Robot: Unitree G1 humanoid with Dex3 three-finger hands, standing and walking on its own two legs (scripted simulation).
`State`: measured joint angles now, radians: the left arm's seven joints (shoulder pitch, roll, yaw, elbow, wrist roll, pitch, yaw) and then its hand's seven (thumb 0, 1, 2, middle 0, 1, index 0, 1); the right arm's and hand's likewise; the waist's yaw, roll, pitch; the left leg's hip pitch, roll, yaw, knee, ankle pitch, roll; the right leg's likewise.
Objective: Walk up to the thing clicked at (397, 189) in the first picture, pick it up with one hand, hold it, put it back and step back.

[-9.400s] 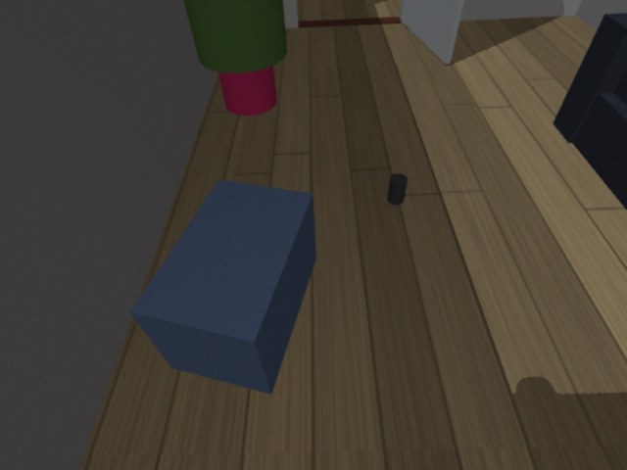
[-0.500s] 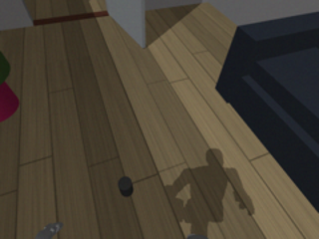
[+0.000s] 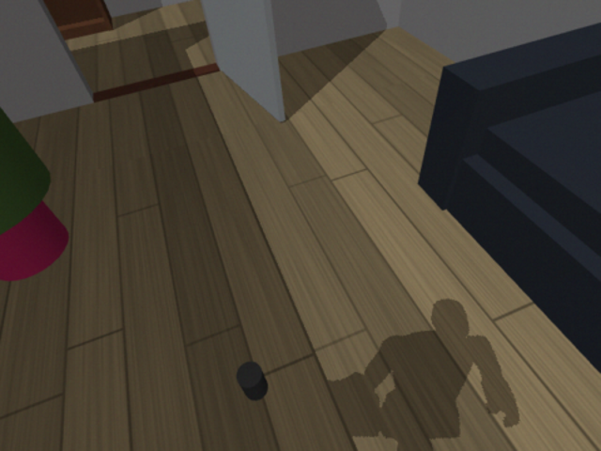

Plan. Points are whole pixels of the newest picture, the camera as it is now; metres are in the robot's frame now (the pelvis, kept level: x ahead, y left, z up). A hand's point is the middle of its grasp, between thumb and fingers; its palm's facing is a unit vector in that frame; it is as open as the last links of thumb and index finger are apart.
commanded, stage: walk up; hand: left
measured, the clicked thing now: (252, 381) +0.45 +0.24 -0.70
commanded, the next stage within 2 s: stand in 0.88 s
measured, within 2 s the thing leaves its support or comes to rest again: neither
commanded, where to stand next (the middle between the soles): +0.09 +0.02 m, yaw -1 degrees
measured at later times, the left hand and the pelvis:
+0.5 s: hand out of the picture +0.03 +0.29 -0.15, palm faces -0.01 -0.91 -0.40, open 7.4 cm; pelvis -0.03 +0.02 -0.01, yaw +0 degrees
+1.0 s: hand out of the picture +0.07 +0.27 -0.14, palm faces -0.01 -0.93 -0.36, open 7.4 cm; pelvis -0.01 +0.01 +0.01, yaw +0 degrees
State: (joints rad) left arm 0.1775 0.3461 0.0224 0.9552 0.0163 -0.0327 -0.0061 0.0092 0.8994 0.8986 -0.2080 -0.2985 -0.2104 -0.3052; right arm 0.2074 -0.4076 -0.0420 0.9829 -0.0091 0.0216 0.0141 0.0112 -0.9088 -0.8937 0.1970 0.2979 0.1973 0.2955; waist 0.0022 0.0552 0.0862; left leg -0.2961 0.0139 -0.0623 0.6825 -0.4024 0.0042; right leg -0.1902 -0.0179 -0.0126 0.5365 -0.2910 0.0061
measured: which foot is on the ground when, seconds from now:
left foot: up 0.00-0.02, down 0.04-1.00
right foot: down 0.00-1.00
